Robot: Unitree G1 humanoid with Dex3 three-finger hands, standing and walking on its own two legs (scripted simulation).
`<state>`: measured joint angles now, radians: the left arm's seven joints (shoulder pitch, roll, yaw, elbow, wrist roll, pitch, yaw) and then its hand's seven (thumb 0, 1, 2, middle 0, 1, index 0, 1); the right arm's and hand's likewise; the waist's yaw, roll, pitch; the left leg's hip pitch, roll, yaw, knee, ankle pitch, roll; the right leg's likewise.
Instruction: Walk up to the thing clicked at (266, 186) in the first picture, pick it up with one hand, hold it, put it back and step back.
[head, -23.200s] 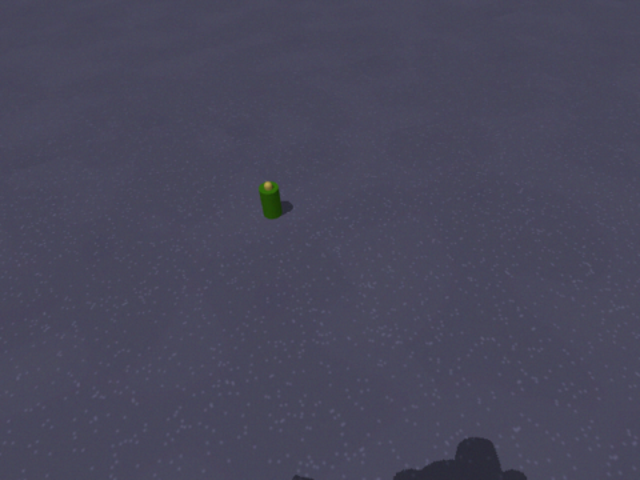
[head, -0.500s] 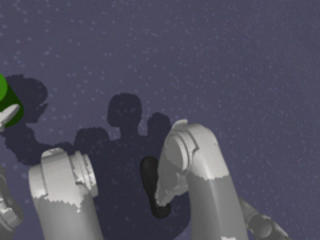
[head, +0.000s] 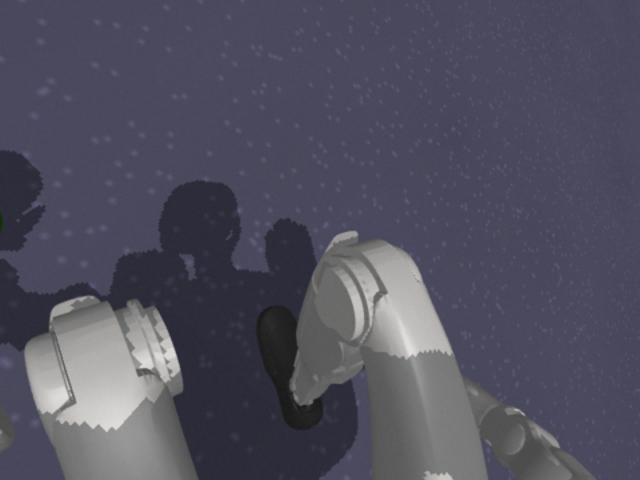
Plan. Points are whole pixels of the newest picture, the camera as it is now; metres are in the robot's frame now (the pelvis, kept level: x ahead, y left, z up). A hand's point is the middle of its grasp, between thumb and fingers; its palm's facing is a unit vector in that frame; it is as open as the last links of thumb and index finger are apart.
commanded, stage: lower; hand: left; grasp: from the side
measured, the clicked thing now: out of the picture +0.45 +0.29 -0.20
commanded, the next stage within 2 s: loosen in 0.06 s
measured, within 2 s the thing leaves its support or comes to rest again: rests again in 0.72 s
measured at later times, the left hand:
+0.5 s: hand out of the picture +0.46 +0.30 -0.17, palm faces +0.43 -0.90 +0.00, open 12.5 cm
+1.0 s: hand out of the picture +0.46 +0.33 -0.14, palm faces +0.45 -0.89 +0.00, open 17.6 cm
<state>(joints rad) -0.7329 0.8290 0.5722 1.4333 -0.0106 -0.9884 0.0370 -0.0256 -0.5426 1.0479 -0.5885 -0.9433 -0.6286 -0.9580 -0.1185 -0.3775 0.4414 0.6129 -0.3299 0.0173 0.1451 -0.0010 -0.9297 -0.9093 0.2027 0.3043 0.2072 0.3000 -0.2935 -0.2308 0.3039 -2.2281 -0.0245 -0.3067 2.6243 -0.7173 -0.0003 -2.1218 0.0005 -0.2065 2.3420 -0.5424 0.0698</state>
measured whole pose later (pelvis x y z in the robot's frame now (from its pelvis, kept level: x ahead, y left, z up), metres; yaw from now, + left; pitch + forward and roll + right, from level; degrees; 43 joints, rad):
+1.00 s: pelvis +0.00 +0.00 +0.01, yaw -1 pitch +16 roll -18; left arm -0.76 0.88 0.61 1.31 -0.05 -1.00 -0.04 -0.02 -0.61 0.07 -0.08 -0.04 -0.08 -0.04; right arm -0.09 -0.36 0.46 0.59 -0.31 0.07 0.12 0.00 -0.91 -0.90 0.21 0.30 0.21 0.30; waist -0.26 -0.24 0.29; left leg -2.21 -0.01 -0.32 2.61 -0.72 0.01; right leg -2.10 0.01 -0.22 2.31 -0.53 0.06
